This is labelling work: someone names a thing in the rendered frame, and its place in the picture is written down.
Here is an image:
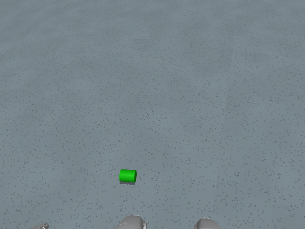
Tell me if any can can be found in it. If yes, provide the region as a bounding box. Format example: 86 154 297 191
119 169 137 183

